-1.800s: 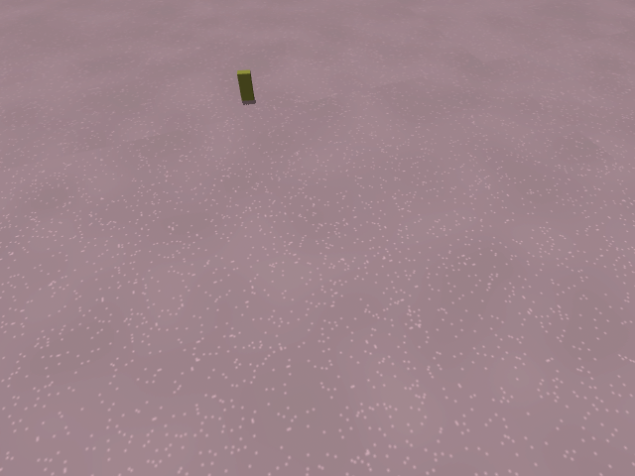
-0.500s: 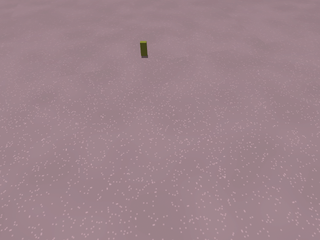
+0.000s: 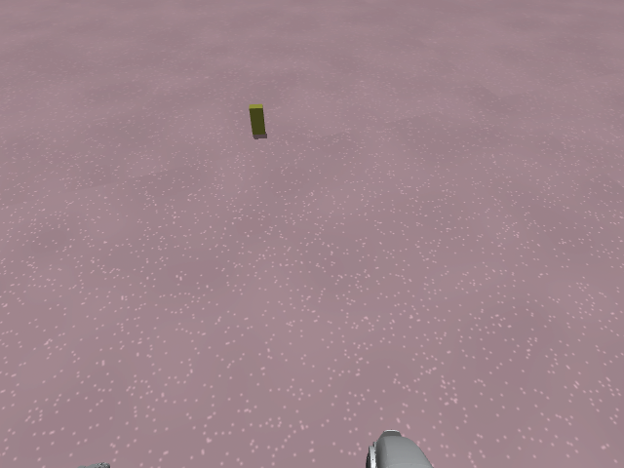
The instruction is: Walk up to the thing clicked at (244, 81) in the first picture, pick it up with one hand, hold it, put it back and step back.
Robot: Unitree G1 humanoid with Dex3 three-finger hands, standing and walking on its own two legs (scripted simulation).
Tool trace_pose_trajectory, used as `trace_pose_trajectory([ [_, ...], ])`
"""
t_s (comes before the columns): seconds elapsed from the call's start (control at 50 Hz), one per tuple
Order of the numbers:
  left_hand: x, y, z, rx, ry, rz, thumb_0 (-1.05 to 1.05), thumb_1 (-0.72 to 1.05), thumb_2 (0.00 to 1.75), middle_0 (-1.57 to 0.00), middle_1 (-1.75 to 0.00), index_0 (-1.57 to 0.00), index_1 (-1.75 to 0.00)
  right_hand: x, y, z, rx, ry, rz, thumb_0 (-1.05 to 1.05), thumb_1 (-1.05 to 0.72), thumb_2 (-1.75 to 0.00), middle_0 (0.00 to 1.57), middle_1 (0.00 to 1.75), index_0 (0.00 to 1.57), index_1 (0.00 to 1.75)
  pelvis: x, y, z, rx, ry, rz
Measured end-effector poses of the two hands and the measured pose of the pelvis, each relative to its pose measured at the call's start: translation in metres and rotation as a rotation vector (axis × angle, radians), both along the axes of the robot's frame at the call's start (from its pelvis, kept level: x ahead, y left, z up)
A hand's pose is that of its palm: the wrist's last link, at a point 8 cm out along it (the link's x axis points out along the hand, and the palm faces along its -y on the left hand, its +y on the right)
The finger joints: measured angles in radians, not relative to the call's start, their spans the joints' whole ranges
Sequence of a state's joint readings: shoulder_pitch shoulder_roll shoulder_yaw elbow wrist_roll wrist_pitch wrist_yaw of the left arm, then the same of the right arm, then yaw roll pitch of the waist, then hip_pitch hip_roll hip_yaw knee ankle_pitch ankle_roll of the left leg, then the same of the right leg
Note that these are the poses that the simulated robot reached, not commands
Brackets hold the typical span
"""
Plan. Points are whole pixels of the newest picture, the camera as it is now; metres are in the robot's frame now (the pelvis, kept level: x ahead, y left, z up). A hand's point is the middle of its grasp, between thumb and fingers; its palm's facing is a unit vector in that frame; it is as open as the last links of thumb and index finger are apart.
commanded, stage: walk up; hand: left
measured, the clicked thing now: (257, 119) +1.99 +0.21 -0.69
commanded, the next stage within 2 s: none
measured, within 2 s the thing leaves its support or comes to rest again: neither
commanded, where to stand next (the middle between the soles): +1.66 -0.03 m, yaw +2 degrees
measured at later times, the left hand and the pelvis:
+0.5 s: hand (159, 355) +0.35 +0.27 -0.16, palm faces +0.03 -0.94 -0.34, open 7.4 cm; pelvis +0.33 -0.02 -0.01, yaw +2 degrees
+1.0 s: hand (194, 193) +0.75 +0.26 -0.14, palm faces -0.10 -0.93 -0.34, open 7.4 cm; pelvis +0.63 -0.01 -0.01, yaw +0 degrees
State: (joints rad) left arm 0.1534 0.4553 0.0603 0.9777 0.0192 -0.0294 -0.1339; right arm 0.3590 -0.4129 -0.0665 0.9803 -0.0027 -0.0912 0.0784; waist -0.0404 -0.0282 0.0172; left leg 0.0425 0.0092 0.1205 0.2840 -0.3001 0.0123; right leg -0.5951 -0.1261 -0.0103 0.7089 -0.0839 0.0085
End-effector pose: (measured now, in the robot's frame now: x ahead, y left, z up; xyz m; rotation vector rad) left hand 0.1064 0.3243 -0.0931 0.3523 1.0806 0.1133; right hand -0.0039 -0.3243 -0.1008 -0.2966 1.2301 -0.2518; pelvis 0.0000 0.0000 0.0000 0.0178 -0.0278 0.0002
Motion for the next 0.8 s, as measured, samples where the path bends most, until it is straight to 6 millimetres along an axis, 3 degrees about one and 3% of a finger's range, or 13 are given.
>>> trace_pose_trajectory([
  [0.1, 0.099, -0.021, -0.002, 0.022, -0.054, -0.015, 0.01, 0.91, 0.9, -0.2, -0.3, -0.2, -0.3, 0.051, -0.015, -0.024, 0.02, 0.068, -0.012, 0.01, -0.9, -0.9, 0.2, 0.3, 0.21, 0.3, 0.073, -0.018, -0.015, 0.003, 0.018, 0.009],
  [0.16, 0.156, -0.038, -0.009, 0.037, -0.11, -0.01, 0.01, 0.91, 0.9, -0.2, -0.3, -0.2, -0.3, 0.096, -0.032, -0.042, 0.012, 0.105, 0.0, 0.01, -0.9, -0.9, 0.2, 0.3, 0.21, 0.3, 0.117, -0.033, -0.03, -0.033, 0.019, 0.005],
  [0.2, 0.18, -0.05, -0.008, 0.028, -0.139, -0.004, 0.01, 0.91, 0.9, -0.2, -0.3, -0.2, -0.3, 0.133, -0.037, -0.044, 0.012, 0.097, 0.012, 0.01, -0.9, -0.9, 0.2, 0.3, 0.21, 0.3, 0.139, -0.039, -0.029, -0.035, 0.015, 0.011],
  [0.28, 0.198, -0.062, -0.001, 0.004, -0.124, 0.036, 0.0, 0.91, 0.9, -0.2, -0.3, -0.21, -0.3, 0.225, -0.038, -0.029, 0.017, 0.011, 0.08, 0.01, -0.91, -0.9, 0.2, 0.3, 0.21, 0.3, 0.184, -0.04, -0.013, -0.038, 0.005, 0.023],
  [0.36, 0.202, -0.055, -0.003, 0.004, -0.044, 0.077, 0.0, 0.9, 0.9, -0.2, -0.3, -0.21, -0.3, 0.319, -0.035, -0.008, 0.011, -0.099, 0.147, 0.01, -0.91, -0.9, 0.2, 0.29, 0.2, 0.3, 0.231, -0.037, -0.005, -0.05, 0.005, 0.024],
  [0.46, 0.219, -0.028, -0.016, 0.007, 0.047, 0.126, 0.01, 0.9, 0.9, -0.2, -0.3, -0.21, -0.3, 0.421, -0.02, 0.012, -0.013, -0.164, 0.213, 0.0, -0.91, -0.9, 0.2, 0.29, 0.2, 0.3, 0.295, -0.026, -0.006, -0.068, 0.012, 0.029],
  [0.56, 0.267, 0.011, -0.045, 0.022, 0.103, 0.16, 0.01, 0.9, 0.9, -0.2, -0.3, -0.21, -0.3, 0.509, -0.001, 0.014, -0.075, -0.216, 0.242, 0.0, -0.91, -0.9, 0.2, 0.3, 0.2, 0.3, 0.37, -0.001, -0.026, -0.055, 0.009, 0.033],
  [0.64, 0.326, 0.02, -0.046, 0.017, 0.117, 0.141, 0.01, 0.91, 0.9, -0.2, -0.3, -0.2, -0.3, 0.54, 0.015, 0.021, -0.08, -0.231, 0.194, 0.0, -0.91, -0.9, 0.2, 0.29, 0.21, 0.3, 0.413, 0.011, -0.02, -0.039, 0.005, 0.029],
  [0.8, 0.455, 0.015, -0.023, -0.022, 0.068, 0.05, 0.01, 0.91, 0.9, -0.2, -0.3, -0.2, -0.3, 0.564, 0.026, 0.025, -0.049, -0.119, 0.11, 0.0, -0.9, -0.9, 0.2, 0.3, 0.21, 0.3, 0.501, 0.017, 0.002, -0.019, 0.005, 0.007],
])
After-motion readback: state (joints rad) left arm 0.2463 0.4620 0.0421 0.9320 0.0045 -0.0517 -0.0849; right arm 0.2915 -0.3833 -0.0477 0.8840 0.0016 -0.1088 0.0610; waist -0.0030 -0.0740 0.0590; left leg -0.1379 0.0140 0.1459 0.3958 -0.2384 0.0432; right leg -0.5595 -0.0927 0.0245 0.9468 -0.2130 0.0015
